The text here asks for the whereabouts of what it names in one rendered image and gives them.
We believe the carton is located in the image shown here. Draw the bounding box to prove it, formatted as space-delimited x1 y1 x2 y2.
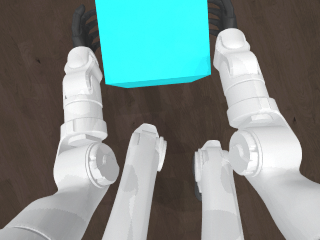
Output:
95 0 211 88

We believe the robot left upper arm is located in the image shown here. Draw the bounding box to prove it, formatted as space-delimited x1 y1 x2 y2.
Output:
0 142 120 240

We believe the robot right upper arm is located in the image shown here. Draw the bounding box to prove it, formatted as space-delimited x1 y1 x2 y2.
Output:
227 125 320 240

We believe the left robot hand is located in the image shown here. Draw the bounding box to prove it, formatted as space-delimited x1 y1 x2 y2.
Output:
71 4 101 54

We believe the right robot hand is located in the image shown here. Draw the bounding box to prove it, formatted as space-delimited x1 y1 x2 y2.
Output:
207 0 238 37

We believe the left robot forearm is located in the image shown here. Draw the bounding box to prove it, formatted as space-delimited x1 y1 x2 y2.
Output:
53 46 108 176

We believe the left robot thigh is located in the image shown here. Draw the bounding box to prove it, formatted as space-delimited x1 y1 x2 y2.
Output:
102 130 167 240

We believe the right robot forearm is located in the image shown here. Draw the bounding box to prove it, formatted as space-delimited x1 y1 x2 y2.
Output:
213 28 302 158

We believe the robot right foot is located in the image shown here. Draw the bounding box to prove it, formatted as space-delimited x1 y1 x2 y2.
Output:
192 150 202 202

